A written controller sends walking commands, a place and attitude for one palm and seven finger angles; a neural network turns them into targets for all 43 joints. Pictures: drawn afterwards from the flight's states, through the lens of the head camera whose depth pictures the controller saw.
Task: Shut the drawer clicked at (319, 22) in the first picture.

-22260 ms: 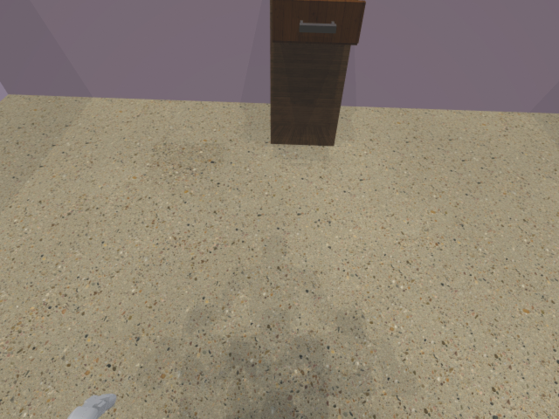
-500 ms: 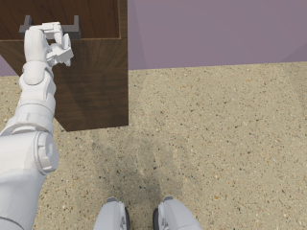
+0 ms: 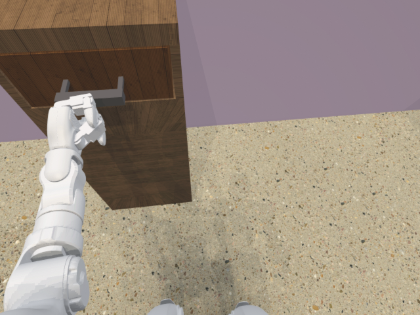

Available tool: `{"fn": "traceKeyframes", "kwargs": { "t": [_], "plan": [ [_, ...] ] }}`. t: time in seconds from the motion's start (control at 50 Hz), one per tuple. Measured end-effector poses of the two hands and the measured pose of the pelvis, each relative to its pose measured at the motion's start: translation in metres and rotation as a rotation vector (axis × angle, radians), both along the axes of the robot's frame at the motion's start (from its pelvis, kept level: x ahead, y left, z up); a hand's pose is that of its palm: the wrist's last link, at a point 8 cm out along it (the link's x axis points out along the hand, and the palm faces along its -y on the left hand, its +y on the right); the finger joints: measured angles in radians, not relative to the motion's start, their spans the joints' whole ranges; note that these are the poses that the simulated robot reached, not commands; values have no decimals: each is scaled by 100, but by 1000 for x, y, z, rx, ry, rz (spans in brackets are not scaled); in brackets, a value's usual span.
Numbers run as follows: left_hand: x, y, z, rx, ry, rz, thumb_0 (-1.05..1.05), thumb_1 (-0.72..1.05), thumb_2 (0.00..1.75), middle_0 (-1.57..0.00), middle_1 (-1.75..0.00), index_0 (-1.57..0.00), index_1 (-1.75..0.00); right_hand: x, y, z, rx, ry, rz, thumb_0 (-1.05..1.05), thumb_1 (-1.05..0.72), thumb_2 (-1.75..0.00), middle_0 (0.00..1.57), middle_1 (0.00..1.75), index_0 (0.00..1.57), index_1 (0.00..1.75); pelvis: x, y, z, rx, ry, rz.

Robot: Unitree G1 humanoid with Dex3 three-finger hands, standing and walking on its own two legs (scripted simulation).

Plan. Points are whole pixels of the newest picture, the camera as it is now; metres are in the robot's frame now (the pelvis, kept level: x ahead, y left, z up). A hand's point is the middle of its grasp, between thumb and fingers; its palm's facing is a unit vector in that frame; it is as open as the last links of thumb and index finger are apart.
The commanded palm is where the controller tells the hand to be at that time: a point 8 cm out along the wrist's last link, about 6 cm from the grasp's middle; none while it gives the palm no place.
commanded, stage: draw the hand back to the body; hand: left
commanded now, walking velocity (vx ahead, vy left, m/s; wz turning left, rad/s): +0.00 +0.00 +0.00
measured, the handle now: (92, 91) +0.56 +0.22 +0.06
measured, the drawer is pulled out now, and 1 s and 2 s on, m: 0.00 0.00 0.00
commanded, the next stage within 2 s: step back with the hand held close in 1.22 s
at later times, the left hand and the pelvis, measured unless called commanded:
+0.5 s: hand (53, 192) +0.30 +0.20 +0.14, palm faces +0.18 -0.96 -0.21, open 3.3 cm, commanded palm +0.26 +0.26 +0.16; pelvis -0.01 -0.01 +0.04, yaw +3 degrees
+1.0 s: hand out of the picture +0.19 +0.23 +0.20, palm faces +0.38 -0.84 -0.38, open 3.3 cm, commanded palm +0.13 +0.27 +0.22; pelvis +0.00 -0.01 +0.05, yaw +2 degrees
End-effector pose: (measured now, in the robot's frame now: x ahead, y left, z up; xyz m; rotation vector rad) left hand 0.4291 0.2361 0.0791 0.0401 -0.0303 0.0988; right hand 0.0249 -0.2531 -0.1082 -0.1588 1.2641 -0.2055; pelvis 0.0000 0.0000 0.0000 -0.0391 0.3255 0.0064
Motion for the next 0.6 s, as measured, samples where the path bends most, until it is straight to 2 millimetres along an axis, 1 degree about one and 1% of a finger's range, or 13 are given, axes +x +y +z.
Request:
{"fn": "traceKeyframes", "kwargs": {
  "t": [0.06,0.14,0.24,0.32,0.36,0.44,0.5,0.6],
  "plan": [
    [-22,4,10,-1,7,-9,1,89,89,-140,-160,-140,-160,23,1,6,15,-58,12,0,-91,-90,20,30,20,30,7,-1,8,4,-33,1],
    [-52,12,19,-15,20,4,1,90,90,-140,-160,-140,-160,58,2,17,17,-160,49,0,-91,-90,20,30,20,30,12,-3,15,10,-80,14],
    [-89,18,33,-8,5,7,1,90,90,-140,-160,-140,-160,103,2,33,3,-307,109,1,-91,-90,20,30,20,30,10,-4,21,14,-133,34],
    [-114,17,44,-1,-5,-11,1,90,90,-140,-160,-140,-160,129,6,45,-1,-409,151,1,-91,-90,20,30,19,30,4,-4,24,18,-171,47],
    [-125,15,50,-1,-8,-19,1,90,90,-140,-160,-140,-160,139,10,51,2,-454,168,1,-91,-90,20,30,19,30,1,-4,25,20,-189,51],
    [-147,12,64,124,16,40,1,90,90,-140,-160,-140,-160,150,19,62,12,-504,179,1,-91,-90,20,30,19,30,-4,-4,32,31,-241,43],
    [-164,13,70,171,35,90,1,90,90,-140,-160,-140,-160,154,26,68,24,-520,184,1,-91,-90,20,30,20,30,-5,-5,38,37,-273,39],
    [-188,23,79,212,52,173,1,90,90,-140,-160,-140,-160,152,33,73,35,-517,198,1,-90,-90,20,30,20,30,-6,-7,45,41,-321,36]
  ]
}}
